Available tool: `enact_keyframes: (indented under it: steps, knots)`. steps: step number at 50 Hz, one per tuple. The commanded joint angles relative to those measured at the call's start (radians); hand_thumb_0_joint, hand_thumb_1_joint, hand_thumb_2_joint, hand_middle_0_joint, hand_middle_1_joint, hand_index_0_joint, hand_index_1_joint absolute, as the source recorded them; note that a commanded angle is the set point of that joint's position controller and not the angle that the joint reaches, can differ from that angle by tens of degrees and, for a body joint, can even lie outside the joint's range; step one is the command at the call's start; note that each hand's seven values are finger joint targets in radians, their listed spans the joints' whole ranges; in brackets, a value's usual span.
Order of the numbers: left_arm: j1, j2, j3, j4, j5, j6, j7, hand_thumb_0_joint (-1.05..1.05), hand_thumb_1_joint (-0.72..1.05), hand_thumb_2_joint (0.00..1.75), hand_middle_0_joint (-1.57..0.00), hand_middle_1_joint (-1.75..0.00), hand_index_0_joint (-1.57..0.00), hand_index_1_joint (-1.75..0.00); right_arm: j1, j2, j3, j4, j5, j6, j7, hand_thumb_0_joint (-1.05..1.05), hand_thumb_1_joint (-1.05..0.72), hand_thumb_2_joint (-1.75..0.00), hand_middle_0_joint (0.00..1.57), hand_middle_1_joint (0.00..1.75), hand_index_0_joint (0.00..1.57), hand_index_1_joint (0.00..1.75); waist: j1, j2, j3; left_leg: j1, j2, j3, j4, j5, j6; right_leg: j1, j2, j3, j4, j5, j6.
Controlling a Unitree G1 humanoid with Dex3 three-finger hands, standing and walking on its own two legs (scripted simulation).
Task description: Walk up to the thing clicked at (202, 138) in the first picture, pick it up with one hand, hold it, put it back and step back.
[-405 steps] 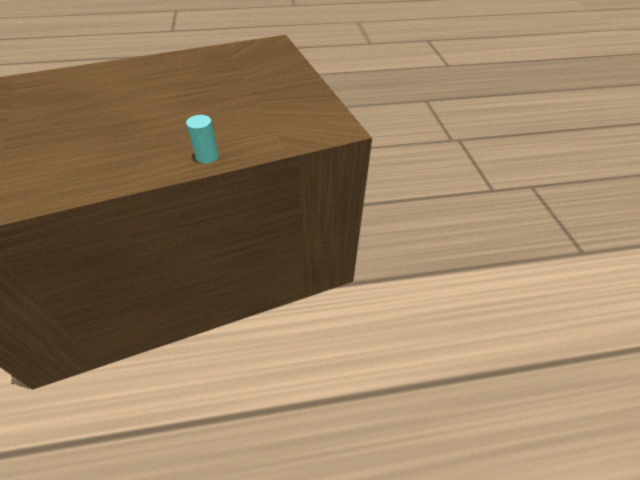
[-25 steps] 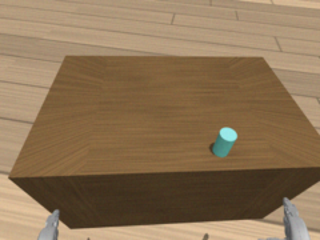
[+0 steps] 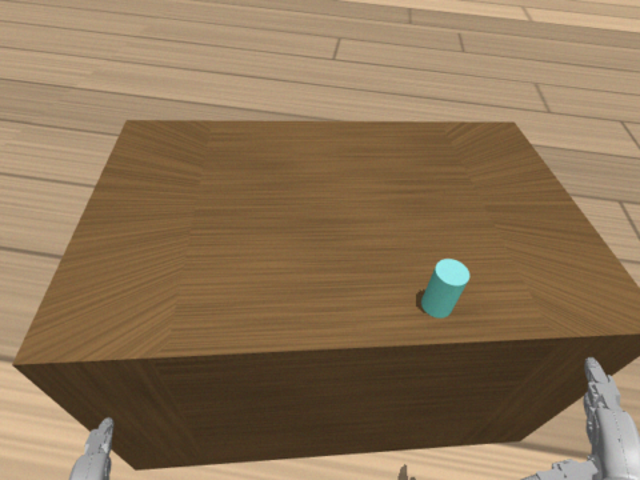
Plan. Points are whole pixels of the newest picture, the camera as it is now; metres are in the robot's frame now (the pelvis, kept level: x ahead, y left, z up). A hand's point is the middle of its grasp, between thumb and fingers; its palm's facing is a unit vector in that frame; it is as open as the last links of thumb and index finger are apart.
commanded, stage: rise first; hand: right
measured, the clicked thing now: (444, 289) +0.44 -0.23 -0.08
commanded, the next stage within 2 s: go down in 0.38 s
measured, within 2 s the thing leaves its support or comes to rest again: neither
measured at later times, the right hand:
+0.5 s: hand (576, 440) +0.17 -0.28 +0.01, palm faces +0.34 +0.86 -0.38, open 17.3 cm
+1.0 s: hand (601, 360) +0.25 -0.34 +0.04, palm faces +0.32 +0.93 -0.17, open 17.4 cm
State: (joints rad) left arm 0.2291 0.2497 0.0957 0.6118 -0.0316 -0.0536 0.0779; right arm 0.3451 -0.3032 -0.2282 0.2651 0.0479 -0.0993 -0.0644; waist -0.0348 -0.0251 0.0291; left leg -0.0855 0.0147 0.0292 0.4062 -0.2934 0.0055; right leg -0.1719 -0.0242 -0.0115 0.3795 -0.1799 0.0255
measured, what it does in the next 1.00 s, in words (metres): stands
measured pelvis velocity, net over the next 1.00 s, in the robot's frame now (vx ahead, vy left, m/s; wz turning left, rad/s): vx -0.01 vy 0.00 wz -0.01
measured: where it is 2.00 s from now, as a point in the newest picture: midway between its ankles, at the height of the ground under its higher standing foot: outside the picture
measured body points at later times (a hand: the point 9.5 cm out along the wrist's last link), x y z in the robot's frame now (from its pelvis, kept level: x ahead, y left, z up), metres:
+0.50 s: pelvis -0.01 +0.00 +0.00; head -0.01 +0.01 +0.45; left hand +0.15 +0.26 -0.09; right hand +0.15 -0.33 +0.04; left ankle -0.05 +0.11 -0.74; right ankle +0.02 -0.14 -0.74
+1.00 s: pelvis -0.01 +0.00 -0.01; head +0.00 -0.01 +0.44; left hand +0.15 +0.26 -0.09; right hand +0.22 -0.38 +0.06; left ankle -0.05 +0.11 -0.74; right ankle +0.02 -0.14 -0.74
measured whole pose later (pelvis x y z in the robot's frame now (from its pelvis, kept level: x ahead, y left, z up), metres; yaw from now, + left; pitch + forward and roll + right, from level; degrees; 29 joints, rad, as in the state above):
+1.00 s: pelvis -0.01 +0.00 -0.01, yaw +0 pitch +2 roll +0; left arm 0.18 0.24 0.04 0.68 -0.04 -0.09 0.11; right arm 0.00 -0.46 -0.50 0.57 0.22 -0.26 0.29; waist 0.00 0.00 -0.01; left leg -0.23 0.01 0.04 0.53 -0.33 0.00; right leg -0.33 -0.03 0.00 0.53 -0.22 0.02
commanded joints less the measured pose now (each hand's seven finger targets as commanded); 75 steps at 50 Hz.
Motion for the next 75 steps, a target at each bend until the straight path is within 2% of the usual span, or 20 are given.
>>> enact_keyframes:
  steps: [1, 11, 19, 21, 22, 23, 24, 25, 26, 27, 28, 29, 34, 38, 42, 51, 60, 66, 70, 75]
  knots:
    - [-0.016, 0.114, 0.049, -0.089, 0.001, -0.041, 0.004, 0.00, -0.55, 0.07, -0.06, -0.06, -0.05, -0.06, -0.010, -0.204, -0.111, -0.185, -0.001, -0.066, -0.009, 0.00, 0.54, -0.05, 0.05, 0.06, 0.05, 0.06, -0.008, 0.001, -0.078, -0.063, -0.002, 0.018, -0.067, 0.307, -0.017, 0.103, 0.029, -0.039, -0.024, 0.220, -0.048]
    - [-0.134, 0.175, 0.091, -0.131, 0.005, -0.058, 0.003, 0.00, -0.55, 0.07, -0.06, -0.06, -0.05, -0.06, -0.076, -0.233, -0.138, -0.298, 0.006, -0.095, -0.006, 0.00, 0.52, -0.05, 0.05, 0.06, 0.05, 0.06, 0.000, -0.003, -0.092, -0.063, -0.008, 0.015, -0.082, 0.236, -0.007, 0.101, 0.025, -0.032, -0.035, 0.164, -0.045]
    - [-0.052, 0.118, 0.050, -0.141, 0.004, -0.065, -0.002, 0.00, -0.55, 0.08, -0.06, -0.07, -0.05, -0.07, -0.007, -0.193, -0.119, -0.253, 0.003, -0.117, 0.001, 0.00, 0.51, -0.06, 0.05, 0.06, 0.05, 0.06, -0.004, 0.051, -0.063, -0.073, -0.003, 0.018, -0.090, 0.208, -0.012, 0.097, 0.031, -0.035, -0.036, 0.141, -0.048]
    - [-0.051, 0.155, 0.094, -0.142, 0.001, -0.063, 0.000, 0.00, -0.55, 0.08, -0.06, -0.07, -0.05, -0.07, 0.000, -0.213, -0.146, -0.244, 0.005, -0.118, 0.001, 0.00, 0.52, -0.06, 0.05, 0.06, 0.05, 0.06, -0.003, 0.034, -0.067, -0.073, -0.005, 0.020, -0.087, 0.204, -0.006, 0.099, 0.029, -0.034, -0.040, 0.143, -0.046]
    - [-0.043, 0.164, 0.107, -0.144, 0.001, -0.063, 0.000, 0.00, -0.50, 0.01, -0.06, -0.06, -0.08, -0.04, 0.007, -0.206, -0.141, -0.225, 0.005, -0.115, 0.002, 0.00, 0.46, -0.09, 0.03, 0.06, 0.04, 0.07, 0.004, 0.040, -0.066, -0.074, -0.008, 0.024, -0.087, 0.204, -0.006, 0.097, 0.026, -0.032, -0.044, 0.144, -0.046]
    - [-0.079, 0.108, 0.052, -0.102, 0.030, -0.061, -0.023, 0.00, -0.56, 0.08, -0.06, -0.07, -0.06, -0.07, -0.039, -0.107, -0.099, -0.395, 0.005, -0.155, 0.019, 0.00, 0.47, -0.07, 0.05, 0.06, 0.05, 0.06, 0.002, -0.020, -0.113, -0.101, -0.016, 0.018, -0.060, 0.202, -0.004, 0.092, 0.028, -0.019, -0.026, 0.139, -0.039]
    - [-0.028, 0.152, 0.106, -0.090, -0.006, -0.059, -0.008, 0.00, -0.50, 0.00, -0.06, -0.06, -0.08, -0.04, 0.038, -0.245, -0.183, -0.140, 0.005, -0.121, 0.003, 0.00, 0.44, -0.09, 0.03, 0.06, 0.04, 0.06, -0.010, 0.016, -0.030, -0.090, -0.009, 0.021, -0.088, 0.169, 0.000, 0.074, 0.028, -0.034, -0.046, 0.117, -0.043]
    - [-0.117, 0.098, 0.044, -0.106, 0.028, -0.064, -0.027, 0.00, -0.57, 0.08, -0.06, -0.06, -0.05, -0.07, -0.082, -0.127, -0.117, -0.422, 0.008, -0.168, 0.020, 0.00, 0.49, -0.07, 0.05, 0.06, 0.05, 0.06, -0.004, -0.055, -0.087, -0.116, -0.018, 0.015, -0.063, 0.166, 0.000, 0.073, 0.025, -0.019, -0.034, 0.107, -0.037]
    - [-0.062, 0.134, 0.089, -0.092, -0.005, -0.063, -0.013, 0.00, -0.50, 0.01, -0.06, -0.06, -0.08, -0.04, -0.006, -0.259, -0.194, -0.178, 0.004, -0.134, 0.003, 0.00, 0.46, -0.10, 0.03, 0.07, 0.04, 0.07, -0.010, -0.015, -0.034, -0.090, -0.010, 0.020, -0.087, 0.148, 0.004, 0.067, 0.025, -0.030, -0.052, 0.101, -0.040]
    - [-0.133, 0.101, 0.044, -0.074, 0.031, -0.063, -0.027, 0.00, -0.57, 0.08, -0.06, -0.06, -0.05, -0.07, -0.097, -0.148, -0.145, -0.424, 0.011, -0.179, 0.015, 0.00, 0.48, -0.07, 0.05, 0.06, 0.05, 0.06, -0.011, -0.074, -0.090, -0.118, -0.021, 0.015, -0.060, 0.146, 0.003, 0.062, 0.023, -0.015, -0.034, 0.086, -0.034]
    - [-0.074, 0.135, 0.095, -0.083, -0.002, -0.065, -0.011, 0.00, -0.50, 0.01, -0.06, -0.06, -0.08, -0.04, -0.023, -0.264, -0.193, -0.191, 0.003, -0.145, 0.003, 0.00, 0.46, -0.11, 0.02, 0.07, 0.04, 0.07, 0.003, -0.022, -0.042, -0.095, -0.012, 0.016, -0.084, 0.151, 0.005, 0.070, 0.023, -0.029, -0.045, 0.103, -0.039]
    - [-0.129, 0.097, 0.043, -0.065, 0.035, -0.064, -0.027, 0.00, -0.54, 0.04, -0.06, -0.05, -0.05, -0.05, -0.112, -0.153, -0.152, -0.426, 0.013, -0.185, 0.016, 0.00, 0.53, -0.07, 0.03, 0.06, 0.04, 0.06, -0.005, -0.060, -0.117, -0.106, -0.019, 0.012, -0.057, 0.169, 0.001, 0.066, 0.025, -0.013, -0.022, 0.105, -0.037]
    - [-0.161, 0.163, 0.088, -0.112, 0.036, -0.067, -0.002, 0.00, -0.54, 0.04, -0.06, -0.05, -0.06, -0.05, -0.176, -0.239, -0.236, -0.220, 0.021, -0.210, 0.038, 0.00, 0.51, -0.09, 0.02, 0.07, 0.04, 0.07, 0.035, 0.037, -0.111, -0.125, -0.013, -0.001, -0.053, 0.177, -0.011, 0.074, 0.032, -0.010, 0.010, 0.106, -0.046]
    - [-0.123, 0.159, 0.085, -0.081, 0.026, -0.067, 0.014, 0.00, -0.54, 0.04, -0.06, -0.05, -0.06, -0.05, -0.309, -0.293, -0.287, -0.148, 0.079, -0.238, 0.104, 0.00, 0.52, -0.08, 0.03, 0.06, 0.04, 0.06, 0.036, 0.026, -0.127, -0.143, 0.001, -0.019, -0.052, 0.163, -0.016, 0.060, 0.037, -0.003, 0.026, 0.088, -0.048]
    - [-0.092, 0.088, 0.004, -0.003, 0.009, -0.067, 0.024, 0.00, -0.54, 0.03, -0.06, -0.05, -0.06, -0.05, -0.408, -0.363, -0.310, -0.019, 0.129, -0.239, 0.220, 0.00, 0.55, -0.07, 0.02, 0.06, 0.04, 0.06, 0.040, -0.036, -0.108, -0.192, 0.008, -0.036, -0.019, 0.170, -0.018, 0.008, 0.040, 0.002, 0.059, 0.083, -0.052]
    - [-0.112, 0.181, 0.020, -0.111, -0.002, -0.097, 0.059, 0.00, -0.54, 0.03, -0.06, -0.05, -0.06, -0.05, -0.582, -0.489, -0.401, 0.242, 0.248, -0.252, 0.448, 0.00, 0.54, -0.06, 0.03, 0.06, 0.04, 0.06, 0.041, 0.007, -0.244, -0.208, -0.006, -0.013, 0.073, 0.238, -0.017, -0.029, 0.020, 0.020, 0.136, 0.151, -0.053]
    - [-0.109, 0.148, -0.035, -0.078, 0.013, -0.128, 0.072, 0.00, -0.54, 0.04, -0.06, -0.06, -0.06, -0.05, -0.708, -0.598, -0.433, 0.274, 0.256, -0.305, 0.528, 0.00, 0.52, -0.08, 0.03, 0.06, 0.04, 0.06, 0.008, -0.106, -0.365, -0.255, -0.021, -0.008, 0.156, 0.236, 0.001, -0.044, 0.006, 0.024, 0.211, 0.209, -0.042]
    - [-0.091, 0.190, -0.012, -0.095, 0.022, -0.143, 0.089, 0.00, -0.54, 0.04, -0.06, -0.06, -0.07, -0.06, -0.736, -0.598, -0.427, 0.331, 0.261, -0.300, 0.541, 0.00, 0.46, -0.08, 0.03, 0.05, 0.04, 0.05, 0.037, -0.114, -0.361, -0.291, -0.033, 0.001, 0.151, 0.200, 0.006, -0.046, -0.007, 0.033, 0.210, 0.205, -0.034]
    - [-0.061, 0.133, -0.072, -0.114, 0.014, -0.155, 0.087, 0.00, -0.53, 0.03, -0.06, -0.06, -0.07, -0.05, -0.787, -0.601, -0.425, 0.351, 0.270, -0.304, 0.556, 0.00, 0.46, -0.08, 0.04, 0.05, 0.04, 0.05, 0.054, -0.072, -0.276, -0.299, -0.033, 0.004, 0.130, 0.145, 0.002, -0.111, 0.000, 0.028, 0.194, 0.079, -0.042]
    - [-0.012, 0.170, -0.025, -0.115, 0.018, -0.177, 0.095, 0.00, -0.53, 0.03, -0.06, -0.06, -0.07, -0.05, -0.859, -0.649, -0.437, 0.401, 0.286, -0.299, 0.601, 0.00, 0.51, -0.07, 0.03, 0.05, 0.04, 0.05, 0.098, -0.074, -0.293, -0.369, -0.025, -0.011, 0.160, 0.135, -0.003, -0.124, 0.002, 0.029, 0.226, 0.041, -0.049]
